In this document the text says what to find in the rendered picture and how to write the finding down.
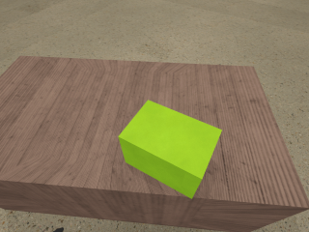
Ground pedestal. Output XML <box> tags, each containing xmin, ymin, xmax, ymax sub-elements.
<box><xmin>0</xmin><ymin>55</ymin><xmax>309</xmax><ymax>232</ymax></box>

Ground carton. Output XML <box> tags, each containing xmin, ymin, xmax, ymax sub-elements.
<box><xmin>118</xmin><ymin>100</ymin><xmax>222</xmax><ymax>199</ymax></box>

